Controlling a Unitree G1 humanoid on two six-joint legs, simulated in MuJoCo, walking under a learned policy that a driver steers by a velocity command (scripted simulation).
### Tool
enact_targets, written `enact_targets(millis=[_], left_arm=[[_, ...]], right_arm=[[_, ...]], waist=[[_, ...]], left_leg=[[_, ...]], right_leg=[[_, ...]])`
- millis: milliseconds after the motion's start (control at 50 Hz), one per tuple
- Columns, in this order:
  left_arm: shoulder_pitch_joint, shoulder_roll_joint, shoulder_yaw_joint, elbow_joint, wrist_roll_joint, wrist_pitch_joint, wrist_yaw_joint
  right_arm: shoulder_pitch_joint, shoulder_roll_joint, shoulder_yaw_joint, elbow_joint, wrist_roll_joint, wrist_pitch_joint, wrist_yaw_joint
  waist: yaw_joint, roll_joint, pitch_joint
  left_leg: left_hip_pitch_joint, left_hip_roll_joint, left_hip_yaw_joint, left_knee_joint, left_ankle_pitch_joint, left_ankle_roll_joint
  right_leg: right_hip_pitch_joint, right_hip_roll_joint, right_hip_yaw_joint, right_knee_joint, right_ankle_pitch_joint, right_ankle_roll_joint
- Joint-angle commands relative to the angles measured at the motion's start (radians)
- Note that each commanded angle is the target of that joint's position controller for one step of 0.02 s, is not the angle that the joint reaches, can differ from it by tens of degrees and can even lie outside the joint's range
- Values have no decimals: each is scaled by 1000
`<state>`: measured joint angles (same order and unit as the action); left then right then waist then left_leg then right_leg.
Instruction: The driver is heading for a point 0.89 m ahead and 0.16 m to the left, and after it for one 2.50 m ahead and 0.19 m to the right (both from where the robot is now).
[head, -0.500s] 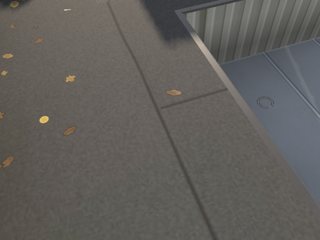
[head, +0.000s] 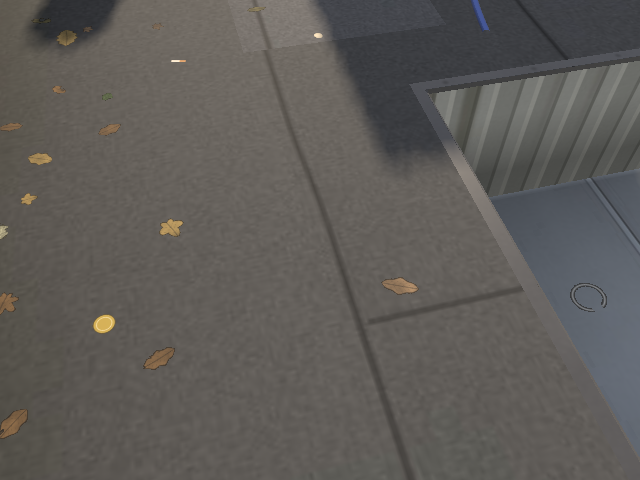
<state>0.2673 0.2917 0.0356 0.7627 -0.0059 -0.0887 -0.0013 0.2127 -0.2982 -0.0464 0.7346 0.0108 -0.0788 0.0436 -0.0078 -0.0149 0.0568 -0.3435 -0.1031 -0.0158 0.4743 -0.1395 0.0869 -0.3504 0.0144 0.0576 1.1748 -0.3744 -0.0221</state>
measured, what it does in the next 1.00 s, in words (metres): walks ahead, turning left: right foot, then left foot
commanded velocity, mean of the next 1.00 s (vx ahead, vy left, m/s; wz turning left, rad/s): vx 0.50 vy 0.00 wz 0.47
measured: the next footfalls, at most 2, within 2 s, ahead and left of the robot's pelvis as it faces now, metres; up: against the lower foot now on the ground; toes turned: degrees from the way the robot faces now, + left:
right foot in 0.34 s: +0.38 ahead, -0.13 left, +0.00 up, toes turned +17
left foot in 0.86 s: +0.54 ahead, +0.23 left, +0.00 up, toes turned +32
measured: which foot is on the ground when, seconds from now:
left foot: down 0.00-0.34, up 0.36-0.84, down 0.86-1.00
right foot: up 0.00-0.32, down 0.34-0.86, up 0.88-1.00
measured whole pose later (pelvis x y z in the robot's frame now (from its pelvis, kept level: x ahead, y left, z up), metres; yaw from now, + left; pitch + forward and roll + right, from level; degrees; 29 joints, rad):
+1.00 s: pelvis +0.51 +0.12 +0.00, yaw +30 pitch +1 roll +0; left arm 0.28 0.31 0.04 0.83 -0.03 -0.08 -0.01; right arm 0.19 -0.27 -0.05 0.65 0.00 -0.05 0.03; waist 0.02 -0.02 0.05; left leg -0.33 -0.04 0.06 0.50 -0.19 0.07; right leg -0.43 -0.09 0.01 1.18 -0.38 0.00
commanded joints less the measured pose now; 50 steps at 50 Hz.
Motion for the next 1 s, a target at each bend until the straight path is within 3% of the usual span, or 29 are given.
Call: enact_targets(millis=[20, 60, 140, 220, 280, 320, 340, 360, 380, 400, 420, 440, 480, 520, 580, 680, 760, 800, 820, 840, 860, 880, 900, 920, 940, 960, 1000], left_arm=[[-31, 125, 37, -107, 20, -27, -2], [-30, 100, 30, -112, 25, -13, 1], [-179, 59, 12, -148, 23, -11, 4], [-278, 76, 16, -173, 4, -26, -8], [-266, 115, 35, -173, -3, -38, -13], [-150, 143, 55, -144, -1, -47, -7], [-29, 184, 69, -133, 15, -51, 1], [87, 261, 90, -112, 27, -37, 6], [123, 232, 88, -88, 3, -25, -3], [76, 158, 69, -102, 0, -22, -2], [28, 130, 58, -107, 6, -16, 0], [-9, 109, 50, -102, 13, -14, 0], [-43, 81, 41, -88, 19, -17, 2], [-41, 88, 46, -71, 11, -24, 1], [-28, 125, 59, -43, 13, -27, 2], [0, 161, 65, -5, 4, -12, 7], [54, 191, 75, 30, -14, 7, 8], [66, 216, 81, 42, -24, 17, 9], [63, 229, 84, 45, -26, 23, 11], [59, 217, 76, 46, -26, 27, 14], [77, 170, 53, 35, -4, 20, 16], [210, 30, 2, 2, 18, 1, -5], [114, 137, 27, 26, -21, -21, -12], [-5, 175, 41, -17, -57, -27, -14], [-38, 153, 33, -26, -49, -29, -10], [-43, 147, 35, -18, -27, -22, -6], [40, 128, 38, 13, -20, 8, -8]], right_arm=[[32, -126, -32, -72, -7, -2, -13], [37, -139, -38, -74, -1, -1, -25], [75, -173, -53, -63, 9, 12, -50], [141, -170, -56, -42, 18, 30, -59], [144, -160, -58, -42, 16, 39, -62], [125, -130, -51, -51, 12, 43, -60], [122, -74, -31, -65, 3, 39, -55], [238, -12, -11, -82, 18, 31, -55], [255, -69, -13, -97, 28, 27, -57], [184, -144, -34, -89, 29, 31, -58], [111, -154, -40, -101, 19, 37, -58], [74, -143, -42, -112, 7, 38, -55], [77, -109, -43, -118, 14, 47, -44], [68, -74, -36, -129, 17, 56, -39], [14, -56, -29, -156, 10, 57, -34], [-122, -31, -15, -189, 11, 42, -6], [-209, -34, -14, -233, 14, 37, 15], [-178, -59, -28, -239, 7, 38, 16], [-99, -89, -45, -223, 2, 40, 13], [54, -131, -72, -179, 4, 42, 3], [208, -193, -96, -144, 3, 51, -16], [196, -298, -103, -144, 3, 45, -23], [233, -202, -78, -159, -1, 38, -25], [194, -171, -64, -139, -12, 28, -23], [136, -151, -57, -125, -8, 22, -25], [80, -116, -47, -121, -11, 17, -24], [24, -89, -39, -115, -25, 1, -20]], waist=[[8, 51, -85], [19, 59, -71], [-31, 76, -46], [-68, 94, -53], [-42, 124, -60], [26, 135, -100], [84, 74, -208], [68, -165, -350], [69, -290, -346], [89, -163, -214], [85, -91, -122], [69, -60, -66], [33, -103, -37], [27, -103, -32], [32, -61, -24], [80, -39, 2], [92, -38, 27], [50, -63, -12], [-5, -71, -65], [-91, -51, -145], [-157, 26, -244], [-41, 292, -387], [-128, 151, -464], [-134, 124, -293], [-92, 78, -201], [-56, 70, -141], [7, 91, -116]], left_leg=[[252, 272, -404, -246, 153, 212], [176, 259, -354, -260, 210, 217], [65, 186, -266, -259, 144, 158], [83, 192, -323, -205, 40, 121], [170, 223, -416, -118, 6, 97], [158, 189, -413, -6, 42, 60], [81, 138, -348, 208, -4, 26], [-229, -7, -189, 532, -305, -49], [-417, 44, -154, 721, -464, -65], [-465, 94, -168, 796, -375, -73], [-453, 125, -129, 803, -300, -79], [-430, 152, -123, 765, -241, -81], [-359, 195, -108, 712, -183, -82], [-359, 207, -87, 676, -146, -92], [-401, 219, -85, 562, -50, -111], [-340, 200, -13, 291, 164, -93], [-308, 174, 33, 171, 101, -46], [-201, 115, 75, 142, -5, -3], [-83, 78, 94, 117, -30, 23], [147, 41, 102, 53, 42, 57], [465, 155, -67, 69, 80, 100], [777, 461, -619, -3, -64, 286], [752, 499, -733, -116, -160, 282], [625, 460, -547, -137, -77, 226], [483, 419, -421, -154, 11, 191], [367, 384, -326, -180, 83, 171], [221, 350, -222, -258, 127, 160]], right_leg=[[-251, -87, 50, -80, 42, 24], [-240, -89, 25, -181, 56, 59], [-167, -49, 3, -477, 331, 100], [-84, -4, 21, -633, 446, 99], [-47, -5, 49, -691, 353, 64], [120, -19, 30, -753, 320, 14], [332, -140, 131, -738, 270, -45], [679, -362, 492, -768, 101, -190], [698, -451, 761, -855, -155, -231], [584, -407, 658, -886, -227, -194], [466, -364, 504, -894, -109, -162], [366, -323, 397, -918, 15, -153], [262, -266, 246, -963, 158, -139], [237, -257, 154, -998, 240, -155], [259, -274, 64, -1024, 358, -178], [294, -250, -106, -1022, 445, -141], [387, -287, -156, -979, 552, -114], [424, -297, -180, -875, 856, -102], [425, -289, -200, -758, 1000, -90], [352, -258, -235, -576, 1031, -65], [111, -226, -236, -307, 740, -33], [-289, -47, -178, 70, -173, 26], [-351, -45, 15, 173, -226, 15], [-419, -81, 11, 184, -146, 4], [-406, -124, 4, 112, -56, -1], [-367, -151, 3, 51, 0, 7], [-243, -175, 25, 11, 73, 22]])
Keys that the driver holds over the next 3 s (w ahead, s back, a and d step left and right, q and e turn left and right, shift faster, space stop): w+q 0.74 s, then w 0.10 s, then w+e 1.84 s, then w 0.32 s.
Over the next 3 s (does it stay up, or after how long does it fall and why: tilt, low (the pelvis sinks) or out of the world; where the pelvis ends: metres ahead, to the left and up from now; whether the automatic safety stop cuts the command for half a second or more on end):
stays up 1.61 0.14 0.00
